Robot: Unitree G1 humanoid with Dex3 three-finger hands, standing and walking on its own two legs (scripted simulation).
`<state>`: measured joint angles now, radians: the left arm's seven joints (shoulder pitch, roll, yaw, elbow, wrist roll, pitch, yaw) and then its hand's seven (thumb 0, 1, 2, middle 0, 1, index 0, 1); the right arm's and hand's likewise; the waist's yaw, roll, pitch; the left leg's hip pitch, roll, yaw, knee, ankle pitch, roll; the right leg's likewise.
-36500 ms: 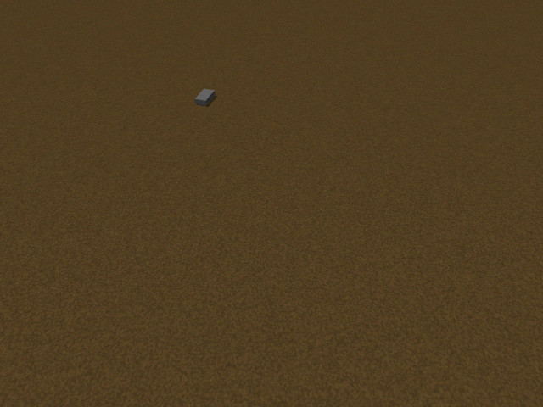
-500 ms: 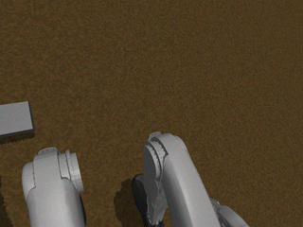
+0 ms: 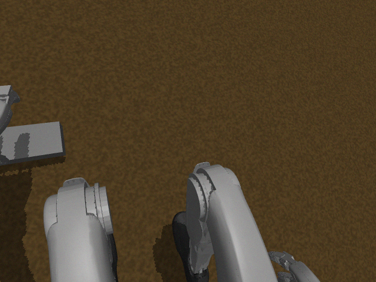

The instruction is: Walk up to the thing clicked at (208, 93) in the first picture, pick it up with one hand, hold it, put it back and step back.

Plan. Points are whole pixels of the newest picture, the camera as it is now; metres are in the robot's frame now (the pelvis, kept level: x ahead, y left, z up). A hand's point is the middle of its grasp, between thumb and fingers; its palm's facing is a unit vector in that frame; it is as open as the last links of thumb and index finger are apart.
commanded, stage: withdraw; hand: left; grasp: from above
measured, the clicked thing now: (29, 143) +0.45 +0.33 -0.30
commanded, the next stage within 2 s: home in 0.10 s
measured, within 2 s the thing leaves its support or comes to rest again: neither
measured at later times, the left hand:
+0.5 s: hand out of the picture +0.42 +0.32 -0.11, palm faces -0.25 -0.29 -0.92, open 11.6 cm
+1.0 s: hand out of the picture +0.27 +0.27 +0.13, palm faces +0.03 -0.88 -0.47, open 7.4 cm
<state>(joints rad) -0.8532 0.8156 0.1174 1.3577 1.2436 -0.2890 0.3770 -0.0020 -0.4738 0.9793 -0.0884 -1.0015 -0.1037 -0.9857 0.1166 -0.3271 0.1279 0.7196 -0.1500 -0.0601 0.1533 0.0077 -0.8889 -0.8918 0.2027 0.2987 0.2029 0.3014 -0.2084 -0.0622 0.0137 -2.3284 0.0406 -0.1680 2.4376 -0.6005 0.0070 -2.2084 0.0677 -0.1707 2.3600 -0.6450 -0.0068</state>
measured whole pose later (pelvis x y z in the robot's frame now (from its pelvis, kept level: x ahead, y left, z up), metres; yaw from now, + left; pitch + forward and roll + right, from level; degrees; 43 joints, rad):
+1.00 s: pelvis +0.03 +0.01 +0.23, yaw +8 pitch +27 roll -5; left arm -0.02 0.36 0.06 0.33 0.19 0.18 0.07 0.01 0.87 0.92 -0.21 -0.33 -0.22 -0.33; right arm 0.08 -0.24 0.01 0.58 0.04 -0.10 -0.03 0.01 -0.90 -0.90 0.20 0.30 0.21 0.30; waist -0.04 0.02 -0.20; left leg -1.58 0.02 -0.07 1.70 -0.59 0.01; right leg -1.49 0.04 -0.07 1.66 -0.64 0.00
